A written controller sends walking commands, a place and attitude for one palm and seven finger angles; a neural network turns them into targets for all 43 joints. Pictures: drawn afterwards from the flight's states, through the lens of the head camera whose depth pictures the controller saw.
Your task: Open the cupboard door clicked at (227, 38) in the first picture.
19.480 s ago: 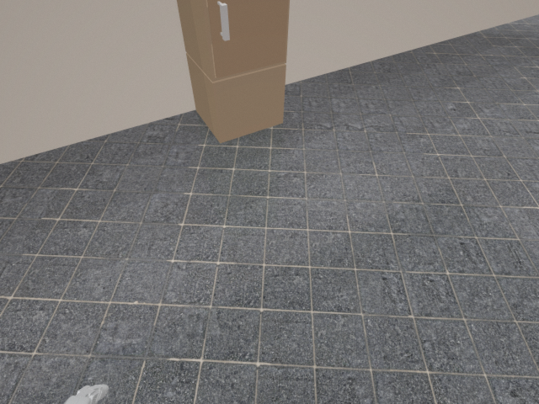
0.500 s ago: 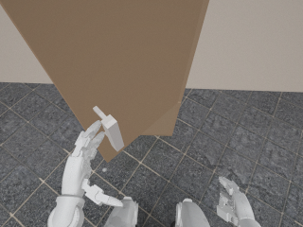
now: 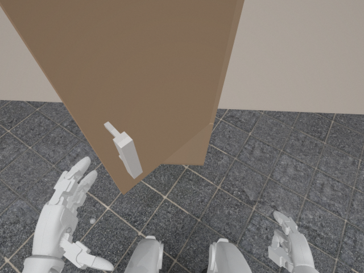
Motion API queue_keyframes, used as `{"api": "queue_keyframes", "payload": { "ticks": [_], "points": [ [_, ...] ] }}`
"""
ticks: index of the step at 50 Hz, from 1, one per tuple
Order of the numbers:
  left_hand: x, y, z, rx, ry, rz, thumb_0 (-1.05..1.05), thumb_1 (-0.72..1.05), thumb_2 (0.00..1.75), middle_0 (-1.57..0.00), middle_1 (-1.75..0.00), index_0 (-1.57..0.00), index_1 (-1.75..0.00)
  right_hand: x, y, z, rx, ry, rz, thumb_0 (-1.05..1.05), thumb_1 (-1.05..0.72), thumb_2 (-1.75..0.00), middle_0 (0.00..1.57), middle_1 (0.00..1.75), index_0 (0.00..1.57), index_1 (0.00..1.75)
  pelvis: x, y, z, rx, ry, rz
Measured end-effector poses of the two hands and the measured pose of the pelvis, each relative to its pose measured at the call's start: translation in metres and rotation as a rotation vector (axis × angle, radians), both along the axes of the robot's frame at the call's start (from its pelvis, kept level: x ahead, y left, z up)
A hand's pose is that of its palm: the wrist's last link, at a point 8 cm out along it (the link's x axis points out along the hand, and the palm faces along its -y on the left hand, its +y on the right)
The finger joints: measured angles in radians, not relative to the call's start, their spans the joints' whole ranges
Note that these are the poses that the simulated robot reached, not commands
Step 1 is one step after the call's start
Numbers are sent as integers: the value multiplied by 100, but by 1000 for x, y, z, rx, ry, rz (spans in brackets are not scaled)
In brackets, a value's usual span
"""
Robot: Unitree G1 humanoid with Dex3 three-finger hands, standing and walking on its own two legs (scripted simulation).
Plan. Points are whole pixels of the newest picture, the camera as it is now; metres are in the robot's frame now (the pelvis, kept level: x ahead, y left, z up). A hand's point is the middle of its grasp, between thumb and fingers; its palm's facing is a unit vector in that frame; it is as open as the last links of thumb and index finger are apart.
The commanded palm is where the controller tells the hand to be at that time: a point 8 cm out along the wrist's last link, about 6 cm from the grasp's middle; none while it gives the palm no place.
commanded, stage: draw the hand back to the body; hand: left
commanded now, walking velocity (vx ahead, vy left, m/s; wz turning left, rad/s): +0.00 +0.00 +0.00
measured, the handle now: (123, 151) +0.35 +0.15 +0.05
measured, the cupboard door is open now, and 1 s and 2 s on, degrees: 46 46 46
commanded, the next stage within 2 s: step back with the hand held close in 1.56 s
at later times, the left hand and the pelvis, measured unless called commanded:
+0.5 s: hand (47, 206) +0.21 +0.21 +0.14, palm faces +0.03 -1.00 -0.08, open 16.2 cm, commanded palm +0.18 +0.27 +0.16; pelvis +0.02 +0.02 +0.06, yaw +1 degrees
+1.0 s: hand out of the picture +0.23 +0.27 +0.24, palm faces +0.37 -0.83 -0.41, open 11.3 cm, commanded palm +0.19 +0.31 +0.27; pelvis +0.05 +0.02 +0.12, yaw +0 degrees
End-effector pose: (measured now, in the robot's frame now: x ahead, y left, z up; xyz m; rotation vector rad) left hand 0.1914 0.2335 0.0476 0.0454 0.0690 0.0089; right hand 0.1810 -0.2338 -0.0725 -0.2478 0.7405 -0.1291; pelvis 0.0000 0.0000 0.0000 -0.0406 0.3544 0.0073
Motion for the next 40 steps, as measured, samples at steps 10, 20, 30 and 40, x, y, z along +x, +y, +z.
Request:
{"api": "queue_keyframes", "payload": {
  "ticks": [10,20,30,40],
  "points": [
    [3,7,44,25,-24,-5,-1,-50,30,-15,-30,-15,-30,-12,13,19,36,2,-32,1,-91,-90,20,30,21,30,0,5,20,-4,-52,2],
    [-4,25,83,31,-10,20,-1,-50,30,-15,-30,-15,-30,-11,17,58,28,-42,-33,1,-90,-90,20,30,21,30,13,12,52,-7,-118,11],
    [-3,42,122,244,79,147,-1,-37,36,-16,-30,-16,-30,9,23,90,25,-94,-46,1,-91,-90,20,30,21,30,28,19,78,4,-193,1],
    [-6,62,167,361,96,325,-1,-6,49,-17,-30,-17,-30,27,43,108,55,-98,8,1,-90,-90,20,30,21,30,42,25,106,18,-296,-2]
  ]
}}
